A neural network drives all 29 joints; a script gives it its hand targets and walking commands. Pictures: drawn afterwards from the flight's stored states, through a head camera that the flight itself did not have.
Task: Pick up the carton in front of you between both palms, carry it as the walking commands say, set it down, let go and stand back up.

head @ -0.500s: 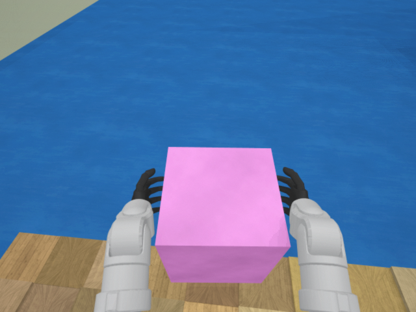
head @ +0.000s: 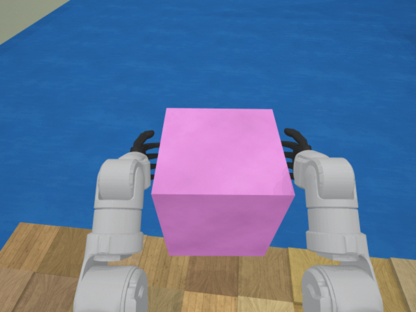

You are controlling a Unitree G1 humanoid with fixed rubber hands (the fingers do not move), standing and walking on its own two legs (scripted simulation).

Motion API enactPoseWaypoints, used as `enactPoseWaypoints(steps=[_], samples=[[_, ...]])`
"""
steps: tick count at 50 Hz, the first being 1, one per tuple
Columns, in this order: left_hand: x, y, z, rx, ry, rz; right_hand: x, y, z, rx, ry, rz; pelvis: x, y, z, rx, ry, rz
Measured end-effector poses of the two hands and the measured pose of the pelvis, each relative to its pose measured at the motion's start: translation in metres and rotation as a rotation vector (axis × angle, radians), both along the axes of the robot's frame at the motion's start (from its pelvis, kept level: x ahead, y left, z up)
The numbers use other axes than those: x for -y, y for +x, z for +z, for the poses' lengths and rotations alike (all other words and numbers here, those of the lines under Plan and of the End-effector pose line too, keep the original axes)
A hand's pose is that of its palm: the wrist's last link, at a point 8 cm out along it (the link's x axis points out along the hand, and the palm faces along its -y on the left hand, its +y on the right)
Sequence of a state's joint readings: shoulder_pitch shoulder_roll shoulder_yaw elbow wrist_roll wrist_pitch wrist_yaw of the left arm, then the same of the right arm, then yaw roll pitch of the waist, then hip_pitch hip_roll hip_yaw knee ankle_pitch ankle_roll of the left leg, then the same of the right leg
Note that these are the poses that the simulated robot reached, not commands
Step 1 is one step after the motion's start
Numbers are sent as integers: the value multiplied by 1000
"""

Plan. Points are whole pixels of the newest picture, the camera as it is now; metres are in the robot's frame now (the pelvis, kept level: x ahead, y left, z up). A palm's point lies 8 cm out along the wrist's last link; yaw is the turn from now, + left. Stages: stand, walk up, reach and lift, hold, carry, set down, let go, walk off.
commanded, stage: carry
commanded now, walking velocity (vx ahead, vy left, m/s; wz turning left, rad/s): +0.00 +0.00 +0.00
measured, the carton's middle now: (217, 186) +0.35 +0.01 +0.05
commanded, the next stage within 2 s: none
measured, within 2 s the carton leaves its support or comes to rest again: neither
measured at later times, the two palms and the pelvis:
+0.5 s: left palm (143, 152) +0.38 +0.15 +0.13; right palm (297, 151) +0.38 -0.15 +0.13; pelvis +0.03 +0.00 +0.00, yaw +0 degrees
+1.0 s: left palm (142, 140) +0.40 +0.16 +0.13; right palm (292, 140) +0.40 -0.14 +0.14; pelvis +0.06 +0.01 +0.00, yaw -1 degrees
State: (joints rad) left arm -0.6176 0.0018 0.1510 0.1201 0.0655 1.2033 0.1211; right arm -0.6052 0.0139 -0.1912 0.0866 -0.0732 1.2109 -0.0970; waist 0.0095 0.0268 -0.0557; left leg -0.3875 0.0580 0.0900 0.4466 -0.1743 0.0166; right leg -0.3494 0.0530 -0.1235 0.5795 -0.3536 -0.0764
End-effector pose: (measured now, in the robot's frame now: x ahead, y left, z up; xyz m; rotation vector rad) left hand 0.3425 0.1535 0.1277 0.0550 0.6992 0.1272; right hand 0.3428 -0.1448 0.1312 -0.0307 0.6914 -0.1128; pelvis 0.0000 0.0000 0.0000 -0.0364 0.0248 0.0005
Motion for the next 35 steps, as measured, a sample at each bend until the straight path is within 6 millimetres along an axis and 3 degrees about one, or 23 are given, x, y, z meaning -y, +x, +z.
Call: enactPoseWaypoints(steps=[15, 35], samples=[[3, 23, -5, -53, -15, 12, 3, 23, -5, -53, 12, -10, 2, 15, 1, -2, 2, -1], [0, 46, 3, -38, -18, 9, 0, 44, 2, -39, 16, -19, -3, 41, 4, -1, 9, -11]])
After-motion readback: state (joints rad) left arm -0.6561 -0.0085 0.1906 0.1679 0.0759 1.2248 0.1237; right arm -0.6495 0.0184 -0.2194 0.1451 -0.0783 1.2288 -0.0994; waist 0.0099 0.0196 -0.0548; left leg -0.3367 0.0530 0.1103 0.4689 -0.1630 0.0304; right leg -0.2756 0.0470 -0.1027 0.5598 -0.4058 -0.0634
